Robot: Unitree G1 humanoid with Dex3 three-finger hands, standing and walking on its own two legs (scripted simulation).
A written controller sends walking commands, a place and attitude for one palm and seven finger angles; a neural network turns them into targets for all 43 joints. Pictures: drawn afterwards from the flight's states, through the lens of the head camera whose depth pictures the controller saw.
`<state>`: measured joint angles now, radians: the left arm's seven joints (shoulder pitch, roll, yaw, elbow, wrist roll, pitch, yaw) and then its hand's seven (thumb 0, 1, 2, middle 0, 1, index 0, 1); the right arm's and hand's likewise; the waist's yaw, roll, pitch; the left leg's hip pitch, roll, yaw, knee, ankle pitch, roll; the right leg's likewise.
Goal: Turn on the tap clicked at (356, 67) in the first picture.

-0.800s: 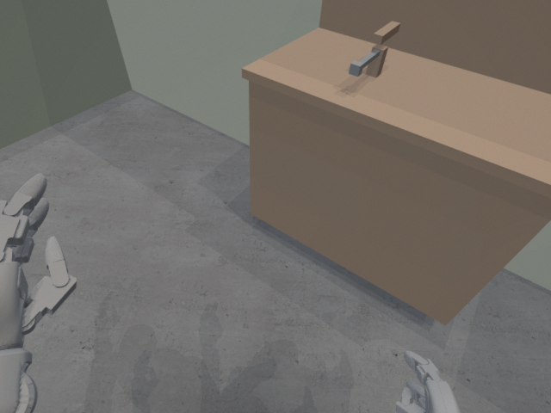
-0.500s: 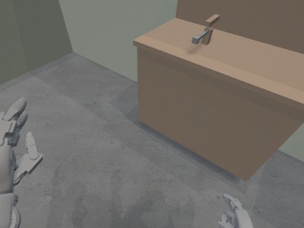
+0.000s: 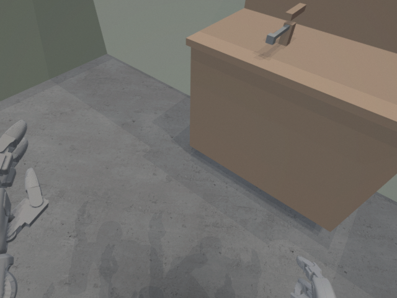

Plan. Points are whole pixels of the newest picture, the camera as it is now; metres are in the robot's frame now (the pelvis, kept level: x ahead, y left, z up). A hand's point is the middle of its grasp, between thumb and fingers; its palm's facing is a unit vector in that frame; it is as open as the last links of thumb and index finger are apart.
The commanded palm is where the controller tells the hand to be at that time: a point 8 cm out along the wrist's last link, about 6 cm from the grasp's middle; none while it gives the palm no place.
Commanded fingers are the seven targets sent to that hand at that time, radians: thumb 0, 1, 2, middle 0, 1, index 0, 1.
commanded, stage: walk around to get in front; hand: left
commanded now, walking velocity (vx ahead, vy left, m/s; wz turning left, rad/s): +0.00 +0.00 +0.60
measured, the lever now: (271, 38) +0.93 -0.22 +0.10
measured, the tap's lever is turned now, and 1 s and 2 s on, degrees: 0 0 0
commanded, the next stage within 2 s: none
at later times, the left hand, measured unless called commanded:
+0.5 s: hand out of the picture +0.11 +0.28 +0.18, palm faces +0.65 -0.67 -0.37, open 7.4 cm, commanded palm +0.04 +0.30 +0.19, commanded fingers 0.00 0.90 0.90 -0.20 -0.30 -0.20 -0.30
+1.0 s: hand out of the picture -0.05 +0.24 +0.18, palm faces +0.84 -0.40 -0.38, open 7.4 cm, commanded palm -0.12 +0.25 +0.19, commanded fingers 0.00 0.90 0.90 -0.20 -0.30 -0.20 -0.30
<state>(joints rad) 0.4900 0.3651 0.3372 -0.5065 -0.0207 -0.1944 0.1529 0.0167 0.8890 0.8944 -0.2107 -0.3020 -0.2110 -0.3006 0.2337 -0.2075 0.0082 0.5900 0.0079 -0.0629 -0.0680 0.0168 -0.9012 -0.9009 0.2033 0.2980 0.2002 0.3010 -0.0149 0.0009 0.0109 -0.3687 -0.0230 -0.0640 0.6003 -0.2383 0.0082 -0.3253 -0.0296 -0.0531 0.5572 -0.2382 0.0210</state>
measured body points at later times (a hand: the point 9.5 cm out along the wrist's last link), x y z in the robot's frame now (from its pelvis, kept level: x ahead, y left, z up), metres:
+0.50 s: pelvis -0.03 -0.01 -0.01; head -0.02 +0.00 +0.44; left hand +0.07 +0.31 +0.19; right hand +0.21 -0.21 -0.08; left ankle -0.04 +0.12 -0.73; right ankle +0.02 -0.13 -0.72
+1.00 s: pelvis -0.07 -0.07 +0.01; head -0.07 -0.07 +0.46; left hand -0.09 +0.26 +0.20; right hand +0.21 -0.17 -0.08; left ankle -0.16 +0.03 -0.69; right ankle +0.02 -0.13 -0.73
